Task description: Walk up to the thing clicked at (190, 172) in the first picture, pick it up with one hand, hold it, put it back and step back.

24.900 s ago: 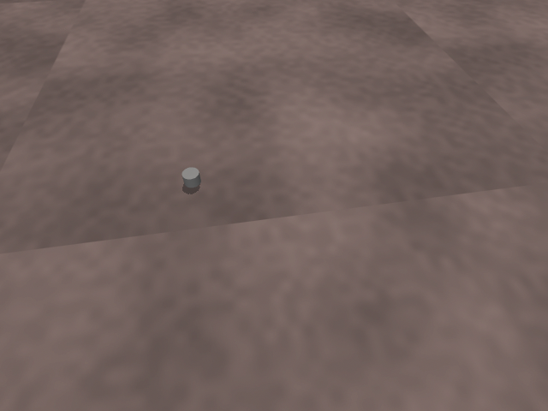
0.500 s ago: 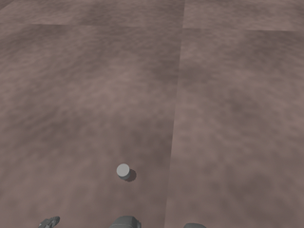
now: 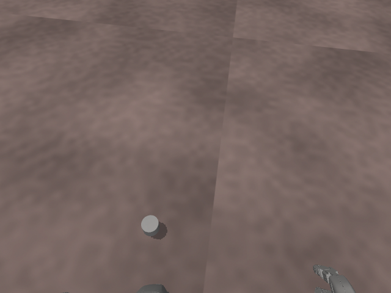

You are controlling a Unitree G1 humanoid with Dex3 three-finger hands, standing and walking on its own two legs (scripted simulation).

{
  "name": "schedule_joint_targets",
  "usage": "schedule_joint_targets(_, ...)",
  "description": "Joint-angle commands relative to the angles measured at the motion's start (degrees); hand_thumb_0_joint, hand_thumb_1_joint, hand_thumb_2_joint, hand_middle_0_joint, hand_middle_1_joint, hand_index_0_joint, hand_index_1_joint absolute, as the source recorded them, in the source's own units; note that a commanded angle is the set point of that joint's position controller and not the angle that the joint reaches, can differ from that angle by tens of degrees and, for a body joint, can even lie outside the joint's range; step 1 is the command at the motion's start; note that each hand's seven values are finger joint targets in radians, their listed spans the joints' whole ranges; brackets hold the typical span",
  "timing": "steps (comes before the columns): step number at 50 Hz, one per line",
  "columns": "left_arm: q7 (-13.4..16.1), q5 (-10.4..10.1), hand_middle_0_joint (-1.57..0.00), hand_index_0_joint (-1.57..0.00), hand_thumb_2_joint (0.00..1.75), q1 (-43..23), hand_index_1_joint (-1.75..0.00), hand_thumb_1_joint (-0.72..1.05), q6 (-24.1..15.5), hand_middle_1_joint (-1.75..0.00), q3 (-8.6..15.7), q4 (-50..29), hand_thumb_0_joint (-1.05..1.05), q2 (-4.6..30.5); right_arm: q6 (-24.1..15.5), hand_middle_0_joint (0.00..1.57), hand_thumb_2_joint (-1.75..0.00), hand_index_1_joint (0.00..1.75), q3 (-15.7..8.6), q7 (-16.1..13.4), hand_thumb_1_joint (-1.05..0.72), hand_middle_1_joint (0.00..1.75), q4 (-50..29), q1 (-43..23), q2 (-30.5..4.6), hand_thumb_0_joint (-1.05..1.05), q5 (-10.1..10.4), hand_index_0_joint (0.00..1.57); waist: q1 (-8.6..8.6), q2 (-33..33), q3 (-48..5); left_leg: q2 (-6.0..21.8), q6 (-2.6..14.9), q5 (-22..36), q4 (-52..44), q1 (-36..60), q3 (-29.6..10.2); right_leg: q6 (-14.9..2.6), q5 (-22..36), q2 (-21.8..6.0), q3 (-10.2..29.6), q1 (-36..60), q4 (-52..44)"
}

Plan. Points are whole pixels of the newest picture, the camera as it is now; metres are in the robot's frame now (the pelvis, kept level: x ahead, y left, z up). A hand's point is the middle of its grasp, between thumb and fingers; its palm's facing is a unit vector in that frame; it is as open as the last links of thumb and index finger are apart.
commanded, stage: walk up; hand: left
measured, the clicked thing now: (150, 225) +0.48 +0.22 -0.73
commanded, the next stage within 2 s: none
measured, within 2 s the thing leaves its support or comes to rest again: neither
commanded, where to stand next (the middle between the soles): +0.10 -0.01 m, yaw +0 degrees
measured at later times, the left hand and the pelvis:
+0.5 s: hand out of the picture +0.07 +0.25 -0.14, palm faces -0.02 -0.95 -0.32, open 7.3 cm; pelvis -0.01 +0.00 +0.02, yaw +0 degrees
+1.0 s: hand out of the picture +0.07 +0.26 -0.14, palm faces -0.02 -0.94 -0.35, open 7.3 cm; pelvis +0.02 +0.00 +0.01, yaw +0 degrees
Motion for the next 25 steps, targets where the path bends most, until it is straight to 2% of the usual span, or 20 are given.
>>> schedule_joint_targets(1,0.5,0.0,-0.20,-0.20,0.90,-2.2,-0.30,0.90,-1.6,-0.30,2.7,-1.2,0.00,12.0,-1.3,0.20,-0.90,0.30,-2.4,-0.6,-0.90,0.30,-0.8,-2.4,-12.7,0.00,0.2,0.20,-0.65,0.4,-8.2,6.1,3.02,8.2,-9.1,8.9,-7.2,-3.53,11.7,-5.8,6.2,-0.3,-9.6)
schedule_joint_targets(5,0.4,0.1,-0.20,-0.20,0.90,-3.6,-0.30,0.90,-1.6,-0.30,2.5,1.0,0.00,11.3,-1.1,0.20,-0.90,0.30,-2.0,-0.3,-0.90,0.30,1.3,-4.4,-12.2,0.00,0.1,0.20,-0.68,-0.6,-6.6,6.1,2.31,5.2,-12.8,9.8,-7.0,-2.96,8.7,-6.4,6.6,0.3,-14.6)
schedule_joint_targets(9,0.3,0.3,-0.20,-0.20,0.90,-4.8,-0.30,0.90,-1.8,-0.30,2.7,2.1,0.00,11.1,-1.3,0.20,-0.90,0.30,-1.8,-0.2,-0.90,0.30,3.4,-4.7,-11.8,0.00,0.0,0.20,-0.79,-1.5,-8.5,5.6,1.53,8.5,-13.8,12.9,-5.7,-2.55,11.3,-6.7,6.2,2.4,-17.5)
schedule_joint_targets(11,0.3,0.3,-0.20,-0.20,0.90,-4.8,-0.30,0.90,-1.6,-0.30,2.8,2.8,0.00,11.1,-1.2,0.20,-0.90,0.30,-1.7,-0.2,-0.90,0.30,4.0,-5.0,-11.6,0.00,-0.2,0.20,-0.62,-1.3,-7.1,5.4,1.12,7.0,-15.0,12.5,-5.7,-2.22,9.9,-6.7,6.0,1.9,-18.6)
schedule_joint_targets(17,0.1,0.4,-0.20,-0.20,0.90,-4.7,-0.30,0.90,-1.3,-0.30,3.0,3.8,0.00,10.7,-1.3,0.20,-0.90,0.30,-1.9,-0.3,-0.90,0.30,5.6,-4.5,-11.7,0.00,-0.5,0.20,-0.51,-0.3,-7.3,5.9,0.99,3.3,-17.9,12.0,-6.2,-2.41,8.5,-6.3,5.3,3.2,-19.0)
schedule_joint_targets(21,0.1,0.6,-0.20,-0.20,0.90,-4.3,-0.30,0.90,-1.1,-0.30,3.1,4.2,0.00,10.4,-1.2,0.20,-0.90,0.30,-1.9,-0.3,-0.90,0.30,5.8,-4.4,-11.7,0.00,-0.7,0.20,-0.48,1.2,-5.0,6.1,0.98,-3.2,-20.0,8.8,-7.6,-2.30,4.5,-5.8,5.0,2.5,-19.3)
schedule_joint_targets(25,0.0,0.8,-0.20,-0.20,0.90,-3.9,-0.30,0.90,-1.0,-0.30,3.2,4.5,0.00,10.2,-1.2,0.20,-0.90,0.30,-2.3,-0.3,-0.90,0.30,6.2,-3.5,-11.9,0.00,-0.8,0.20,-0.84,1.8,-5.8,6.4,1.00,-4.2,-20.6,8.0,-8.3,-2.48,3.8,-5.6,4.7,3.3,-19.0)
